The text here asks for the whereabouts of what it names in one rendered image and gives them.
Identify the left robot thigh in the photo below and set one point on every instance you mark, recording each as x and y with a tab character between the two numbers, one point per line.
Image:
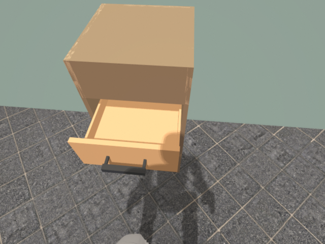
133	239

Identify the handle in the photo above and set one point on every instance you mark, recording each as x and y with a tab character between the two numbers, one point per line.
123	169

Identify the cabinet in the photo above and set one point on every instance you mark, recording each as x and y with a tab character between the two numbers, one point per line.
142	53

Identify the drawer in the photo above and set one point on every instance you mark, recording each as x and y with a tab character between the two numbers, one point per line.
129	132

